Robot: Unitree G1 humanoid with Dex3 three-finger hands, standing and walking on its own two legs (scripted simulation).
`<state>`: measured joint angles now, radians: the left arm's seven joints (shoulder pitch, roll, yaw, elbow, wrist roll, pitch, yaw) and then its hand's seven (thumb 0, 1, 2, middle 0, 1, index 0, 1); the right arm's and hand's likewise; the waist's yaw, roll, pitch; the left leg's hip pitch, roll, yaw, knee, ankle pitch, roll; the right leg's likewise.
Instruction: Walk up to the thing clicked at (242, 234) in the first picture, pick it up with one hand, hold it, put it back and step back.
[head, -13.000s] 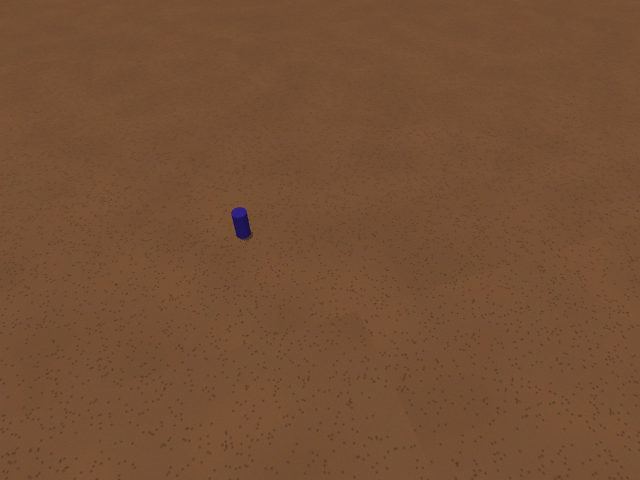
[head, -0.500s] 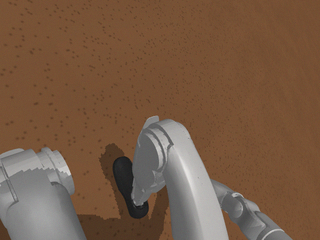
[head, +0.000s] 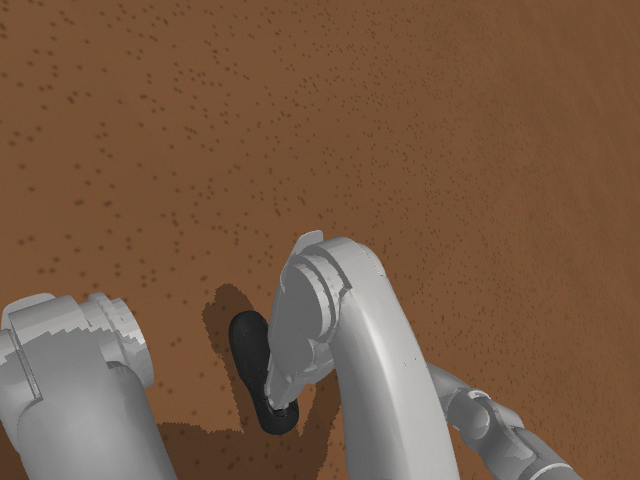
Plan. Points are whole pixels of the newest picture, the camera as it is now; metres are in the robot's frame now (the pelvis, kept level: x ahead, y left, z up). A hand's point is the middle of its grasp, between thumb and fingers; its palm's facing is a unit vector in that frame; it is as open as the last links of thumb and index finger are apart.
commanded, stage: settle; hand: left
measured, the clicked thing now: out of the picture +0.45 +0.30 -0.22
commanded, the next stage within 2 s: lift in 1.68 s
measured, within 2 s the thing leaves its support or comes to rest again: neither
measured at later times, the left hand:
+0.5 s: hand out of the picture +0.42 +0.33 -0.06, palm faces +0.39 -0.92 -0.05, open 8.3 cm
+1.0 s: hand out of the picture +0.43 +0.32 +0.02, palm faces +0.38 -0.92 -0.07, open 8.3 cm
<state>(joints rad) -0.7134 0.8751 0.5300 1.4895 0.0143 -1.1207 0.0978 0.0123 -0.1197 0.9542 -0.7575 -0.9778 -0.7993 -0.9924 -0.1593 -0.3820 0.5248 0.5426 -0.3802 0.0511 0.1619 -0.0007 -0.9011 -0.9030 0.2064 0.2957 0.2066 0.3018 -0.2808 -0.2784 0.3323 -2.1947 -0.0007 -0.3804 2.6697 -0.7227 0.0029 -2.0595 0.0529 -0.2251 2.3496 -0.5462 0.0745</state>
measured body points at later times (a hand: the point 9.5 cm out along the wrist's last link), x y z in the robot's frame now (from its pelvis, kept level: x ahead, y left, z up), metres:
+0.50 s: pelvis +0.01 -0.01 +0.03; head +0.19 +0.16 +0.40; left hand +0.39 +0.38 -0.05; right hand +0.18 -0.25 -0.03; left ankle +0.08 +0.12 -0.25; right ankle +0.16 -0.13 -0.25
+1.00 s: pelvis +0.03 -0.02 +0.06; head +0.22 +0.09 +0.45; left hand +0.41 +0.36 +0.02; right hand +0.21 -0.26 -0.05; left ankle +0.08 +0.12 -0.25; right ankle +0.16 -0.14 -0.25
